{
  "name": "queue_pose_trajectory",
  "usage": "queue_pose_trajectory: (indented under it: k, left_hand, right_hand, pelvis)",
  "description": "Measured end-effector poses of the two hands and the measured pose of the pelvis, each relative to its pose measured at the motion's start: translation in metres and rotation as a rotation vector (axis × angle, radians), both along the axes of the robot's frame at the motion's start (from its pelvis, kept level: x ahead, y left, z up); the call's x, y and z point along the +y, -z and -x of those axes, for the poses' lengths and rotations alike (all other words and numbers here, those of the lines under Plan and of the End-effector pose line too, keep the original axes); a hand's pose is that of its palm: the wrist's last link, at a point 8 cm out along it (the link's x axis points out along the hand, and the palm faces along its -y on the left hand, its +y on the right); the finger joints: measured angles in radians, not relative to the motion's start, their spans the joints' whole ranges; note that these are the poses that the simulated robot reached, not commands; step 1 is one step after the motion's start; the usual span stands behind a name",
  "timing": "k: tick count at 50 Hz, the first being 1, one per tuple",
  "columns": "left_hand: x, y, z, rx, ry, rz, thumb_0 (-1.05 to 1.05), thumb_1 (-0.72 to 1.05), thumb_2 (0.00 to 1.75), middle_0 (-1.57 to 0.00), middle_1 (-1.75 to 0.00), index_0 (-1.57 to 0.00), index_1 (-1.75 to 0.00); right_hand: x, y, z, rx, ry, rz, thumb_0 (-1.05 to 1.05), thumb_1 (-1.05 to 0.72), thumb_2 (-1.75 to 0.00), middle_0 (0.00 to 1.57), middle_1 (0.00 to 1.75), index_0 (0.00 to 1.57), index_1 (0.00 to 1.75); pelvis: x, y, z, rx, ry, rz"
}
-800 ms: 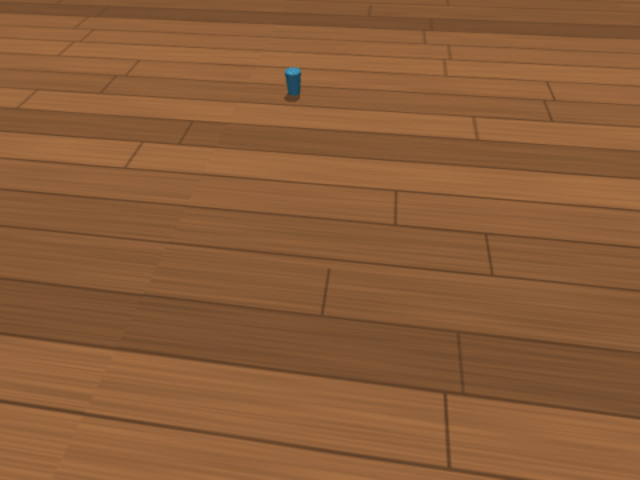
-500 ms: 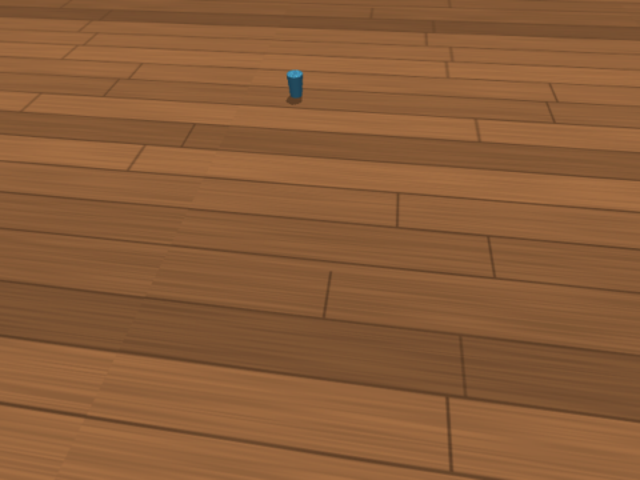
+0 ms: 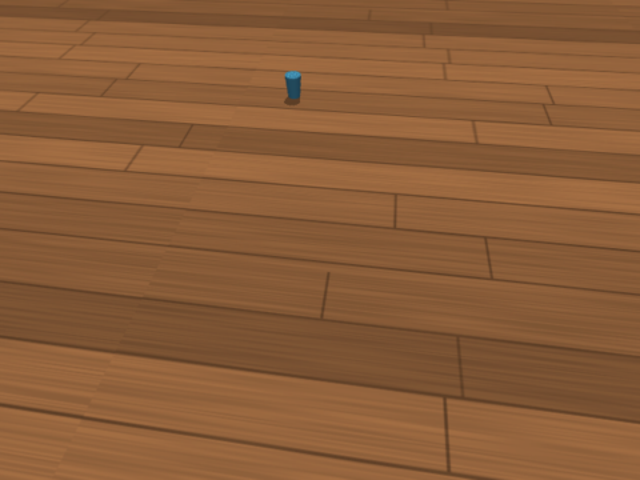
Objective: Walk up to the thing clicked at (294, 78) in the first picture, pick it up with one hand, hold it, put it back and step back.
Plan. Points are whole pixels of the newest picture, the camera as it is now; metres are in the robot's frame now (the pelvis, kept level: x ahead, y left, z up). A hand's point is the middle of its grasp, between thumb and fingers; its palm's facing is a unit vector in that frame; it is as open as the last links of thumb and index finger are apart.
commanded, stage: stand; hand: left
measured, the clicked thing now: (293, 85) +2.25 +0.16 -0.72
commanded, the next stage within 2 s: walk up in 0.32 s
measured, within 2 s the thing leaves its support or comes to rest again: neither
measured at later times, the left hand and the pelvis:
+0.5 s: hand out of the picture +0.08 +0.29 -0.15, palm faces +0.03 -0.94 -0.34, open 7.3 cm; pelvis +0.03 +0.01 -0.01, yaw +0 degrees
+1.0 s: hand (126, 340) +0.36 +0.35 -0.14, palm faces -0.14 -0.93 -0.33, open 7.4 cm; pelvis +0.24 +0.07 -0.01, yaw -3 degrees
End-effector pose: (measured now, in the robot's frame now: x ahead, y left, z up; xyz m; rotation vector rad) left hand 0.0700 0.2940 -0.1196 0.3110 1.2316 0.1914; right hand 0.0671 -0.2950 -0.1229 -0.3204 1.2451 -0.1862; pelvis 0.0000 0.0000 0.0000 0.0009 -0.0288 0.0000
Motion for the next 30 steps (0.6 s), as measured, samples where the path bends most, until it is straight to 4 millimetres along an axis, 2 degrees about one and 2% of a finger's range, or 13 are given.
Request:
queue_pose_trajectory:
  k: [16,20,25,30]
  left_hand:
    - [0.003,0.0,0.002,0.008,-0.003,-0.003,0.0,0.91,0.9,-0.2,-0.3,-0.2,-0.3]
    - [0.011,-0.004,-0.003,-0.037,0.002,0.016,0.01,0.91,0.9,-0.2,-0.3,-0.21,-0.3]
    - [0.037,-0.009,-0.004,-0.083,-0.026,-0.007,0.0,0.91,0.9,-0.2,-0.3,-0.21,-0.3]
    - [0.078,-0.006,-0.003,-0.019,-0.055,-0.026,0.0,0.9,0.9,-0.2,-0.3,-0.21,-0.3]
  right_hand:
    - [0.002,0.0,-0.001,0.004,-0.003,0.0,0.0,-0.91,-0.9,0.2,0.3,0.2,0.3]
    - [-0.006,-0.003,-0.008,-0.044,-0.013,-0.011,0.0,-0.91,-0.9,0.21,0.3,0.21,0.3]
    - [-0.015,-0.011,-0.036,-0.058,-0.048,0.036,0.01,-0.91,-0.9,0.21,0.3,0.21,0.3]
    - [-0.002,-0.029,-0.09,-0.128,-0.086,0.066,0.01,-0.91,-0.9,0.2,0.3,0.2,0.3]
  pelvis:
    - [0.002,0.0,-0.002,0.001,0.0,0.0]
    - [0.003,0.003,-0.01,0.022,0.008,0.001]
    - [0.014,0.007,-0.026,0.025,-0.006,0.008]
    - [0.039,0.008,-0.056,0.011,0.005,0.018]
